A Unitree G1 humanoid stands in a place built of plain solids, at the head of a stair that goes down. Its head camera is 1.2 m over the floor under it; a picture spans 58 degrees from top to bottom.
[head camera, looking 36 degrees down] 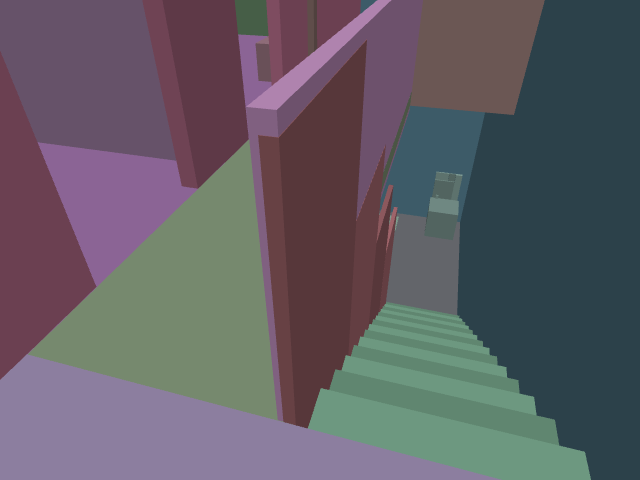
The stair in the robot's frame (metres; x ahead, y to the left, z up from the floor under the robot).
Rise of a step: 0.19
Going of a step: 0.24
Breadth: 0.90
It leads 16 degrees to the right of straight ahead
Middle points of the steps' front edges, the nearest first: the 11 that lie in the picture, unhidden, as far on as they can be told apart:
0.59 -0.36 0.00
0.86 -0.43 -0.19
1.09 -0.50 -0.38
1.32 -0.56 -0.57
1.55 -0.63 -0.76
1.78 -0.69 -0.95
2.01 -0.75 -1.14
2.24 -0.82 -1.33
2.47 -0.88 -1.52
2.70 -0.95 -1.71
2.93 -1.01 -1.89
